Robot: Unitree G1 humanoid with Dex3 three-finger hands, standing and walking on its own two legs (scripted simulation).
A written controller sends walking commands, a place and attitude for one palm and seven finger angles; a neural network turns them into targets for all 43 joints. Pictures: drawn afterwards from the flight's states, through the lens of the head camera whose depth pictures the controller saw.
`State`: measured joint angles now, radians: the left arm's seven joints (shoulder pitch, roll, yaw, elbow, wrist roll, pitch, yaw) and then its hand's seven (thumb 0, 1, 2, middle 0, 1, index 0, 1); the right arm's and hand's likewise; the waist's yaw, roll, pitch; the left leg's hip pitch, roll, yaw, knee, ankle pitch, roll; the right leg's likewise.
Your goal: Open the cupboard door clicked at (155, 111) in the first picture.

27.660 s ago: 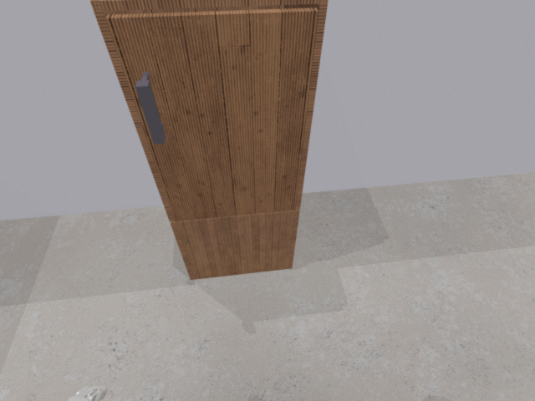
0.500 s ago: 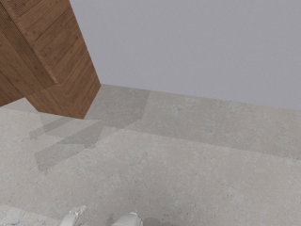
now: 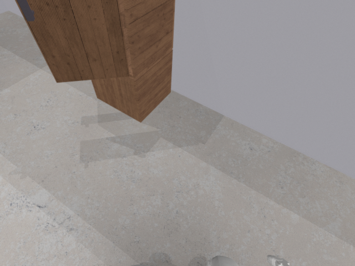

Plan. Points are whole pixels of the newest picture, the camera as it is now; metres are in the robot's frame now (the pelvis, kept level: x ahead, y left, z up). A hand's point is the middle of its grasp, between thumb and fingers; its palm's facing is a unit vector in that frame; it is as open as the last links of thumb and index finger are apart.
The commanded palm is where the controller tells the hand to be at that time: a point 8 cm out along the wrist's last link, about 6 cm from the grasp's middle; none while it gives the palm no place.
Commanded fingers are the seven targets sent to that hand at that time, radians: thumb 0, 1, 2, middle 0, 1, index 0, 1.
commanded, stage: turn to face it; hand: left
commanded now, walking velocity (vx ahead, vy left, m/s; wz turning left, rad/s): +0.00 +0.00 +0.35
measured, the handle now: out of the picture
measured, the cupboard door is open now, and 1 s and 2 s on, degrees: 44 44 44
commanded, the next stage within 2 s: take the last steps up to it in 0.32 s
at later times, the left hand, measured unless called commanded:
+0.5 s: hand out of the picture +0.03 +0.15 -0.15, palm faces +0.22 -0.94 -0.24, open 7.3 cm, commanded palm none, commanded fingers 0.00 0.90 0.90 -0.20 -0.30 -0.20 -0.30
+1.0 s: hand out of the picture +0.08 +0.25 -0.16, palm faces +0.33 -0.92 -0.19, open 7.4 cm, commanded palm none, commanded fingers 0.00 0.90 0.90 -0.20 -0.30 -0.20 -0.30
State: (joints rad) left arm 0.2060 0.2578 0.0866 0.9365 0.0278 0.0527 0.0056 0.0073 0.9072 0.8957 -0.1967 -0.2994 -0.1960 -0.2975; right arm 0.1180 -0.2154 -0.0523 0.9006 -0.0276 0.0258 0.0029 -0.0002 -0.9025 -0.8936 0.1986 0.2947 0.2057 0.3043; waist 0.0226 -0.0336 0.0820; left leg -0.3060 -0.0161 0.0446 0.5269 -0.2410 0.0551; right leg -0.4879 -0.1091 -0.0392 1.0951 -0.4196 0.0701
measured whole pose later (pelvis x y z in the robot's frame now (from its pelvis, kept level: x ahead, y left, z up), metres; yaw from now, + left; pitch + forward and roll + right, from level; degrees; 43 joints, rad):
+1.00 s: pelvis +0.08 +0.05 +0.01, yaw +17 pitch +0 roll +1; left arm 0.20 0.19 0.06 1.03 0.03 0.00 -0.02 0.01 0.91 0.90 -0.20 -0.30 -0.19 -0.30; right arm 0.34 -0.14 -0.02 1.06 -0.02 -0.04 -0.01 0.00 -0.90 -0.89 0.20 0.29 0.21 0.30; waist 0.02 -0.02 0.05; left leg -0.03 -0.07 0.10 0.30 -0.27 0.07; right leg -0.56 -0.13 -0.08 0.98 -0.25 0.02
